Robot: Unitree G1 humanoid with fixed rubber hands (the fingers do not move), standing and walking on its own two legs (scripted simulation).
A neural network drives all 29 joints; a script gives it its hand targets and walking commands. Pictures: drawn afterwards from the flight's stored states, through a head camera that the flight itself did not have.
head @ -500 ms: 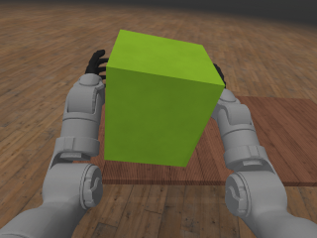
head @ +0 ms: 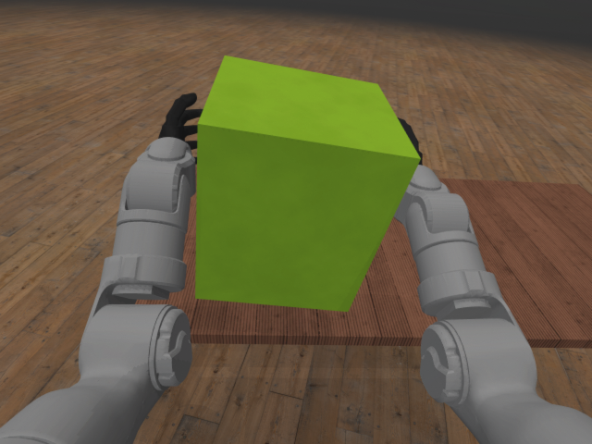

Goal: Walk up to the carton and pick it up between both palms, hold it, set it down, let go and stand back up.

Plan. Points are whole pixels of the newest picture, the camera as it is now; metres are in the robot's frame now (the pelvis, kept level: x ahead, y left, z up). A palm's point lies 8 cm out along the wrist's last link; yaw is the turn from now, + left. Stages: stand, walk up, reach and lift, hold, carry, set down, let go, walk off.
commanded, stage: hold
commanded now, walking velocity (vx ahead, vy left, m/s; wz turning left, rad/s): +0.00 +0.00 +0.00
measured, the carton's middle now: (288, 188) +0.37 +0.03 +0.22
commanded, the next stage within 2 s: none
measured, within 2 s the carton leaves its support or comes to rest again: neither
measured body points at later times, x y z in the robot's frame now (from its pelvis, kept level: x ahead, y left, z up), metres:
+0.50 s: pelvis +0.00 +0.00 +0.00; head -0.09 +0.02 +0.44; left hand +0.38 +0.18 +0.27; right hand +0.39 -0.12 +0.25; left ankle +0.07 +0.09 -0.74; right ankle +0.03 -0.11 -0.74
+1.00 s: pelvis +0.00 +0.00 +0.00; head -0.09 +0.02 +0.44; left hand +0.38 +0.18 +0.27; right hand +0.39 -0.12 +0.26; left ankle +0.07 +0.09 -0.74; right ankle +0.03 -0.11 -0.74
